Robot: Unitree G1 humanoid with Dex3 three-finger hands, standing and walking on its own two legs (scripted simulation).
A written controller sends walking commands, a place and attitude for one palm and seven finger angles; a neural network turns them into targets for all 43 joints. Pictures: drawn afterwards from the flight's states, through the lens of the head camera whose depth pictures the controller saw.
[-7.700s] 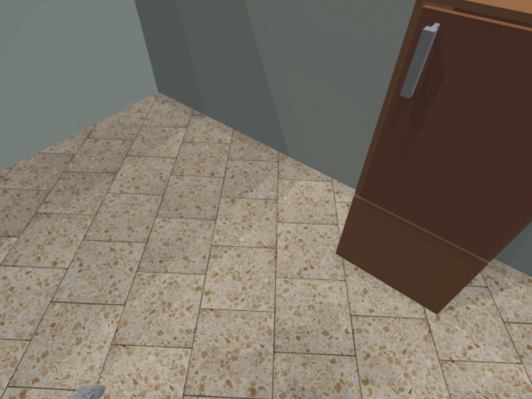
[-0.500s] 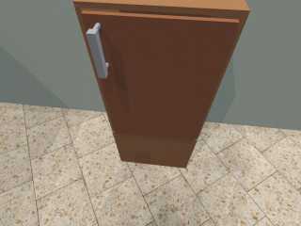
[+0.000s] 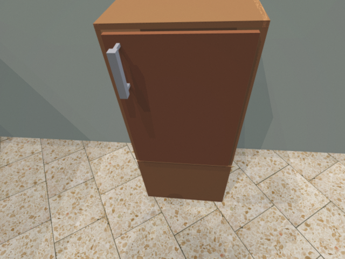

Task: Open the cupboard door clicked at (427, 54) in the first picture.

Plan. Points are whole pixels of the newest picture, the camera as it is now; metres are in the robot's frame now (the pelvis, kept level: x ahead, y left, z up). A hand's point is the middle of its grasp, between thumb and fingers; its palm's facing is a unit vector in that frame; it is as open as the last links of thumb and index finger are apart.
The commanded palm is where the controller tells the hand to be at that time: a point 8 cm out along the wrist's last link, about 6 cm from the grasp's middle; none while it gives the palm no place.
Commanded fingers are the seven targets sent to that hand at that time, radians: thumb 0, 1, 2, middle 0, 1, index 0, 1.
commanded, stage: come to a stop and stand still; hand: left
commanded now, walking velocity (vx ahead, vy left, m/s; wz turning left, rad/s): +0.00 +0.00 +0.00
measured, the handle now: (121, 71) +0.57 +0.18 +0.16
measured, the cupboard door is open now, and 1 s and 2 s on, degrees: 0 0 0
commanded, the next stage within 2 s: look again from close up in 0.56 s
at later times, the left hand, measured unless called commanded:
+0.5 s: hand out of the picture +0.03 +0.15 -0.15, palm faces +0.02 -0.97 -0.25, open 7.3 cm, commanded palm none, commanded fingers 0.00 0.90 0.90 -0.20 -0.30 -0.20 -0.30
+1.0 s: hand out of the picture +0.02 +0.14 -0.16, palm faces +0.06 -0.97 -0.23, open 7.3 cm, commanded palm none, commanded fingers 0.00 0.90 0.90 -0.20 -0.30 -0.20 -0.30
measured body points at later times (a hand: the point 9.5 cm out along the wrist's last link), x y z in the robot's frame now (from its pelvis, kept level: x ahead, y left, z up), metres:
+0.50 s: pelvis +0.00 -0.04 +0.01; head +0.01 -0.07 +0.46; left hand +0.03 +0.20 -0.13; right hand -0.04 -0.26 -0.16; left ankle -0.05 +0.10 -0.73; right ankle +0.03 -0.11 -0.73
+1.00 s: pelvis +0.01 -0.04 +0.01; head +0.02 -0.06 +0.46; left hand +0.02 +0.19 -0.14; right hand +0.01 -0.26 -0.16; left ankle -0.05 +0.10 -0.73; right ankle +0.03 -0.11 -0.73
